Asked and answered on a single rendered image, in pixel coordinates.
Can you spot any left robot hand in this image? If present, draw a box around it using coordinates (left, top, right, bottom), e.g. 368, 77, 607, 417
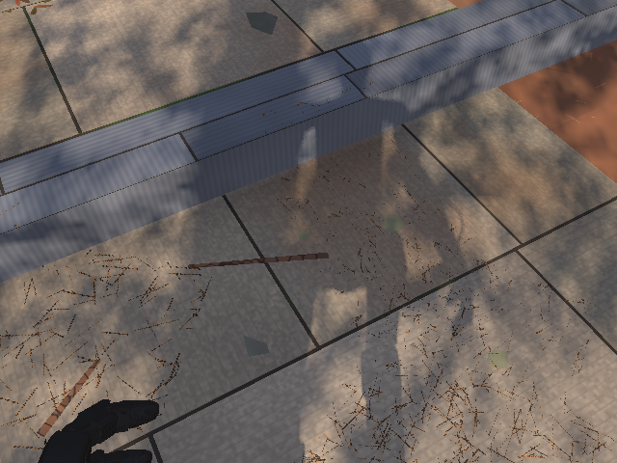
38, 399, 159, 463

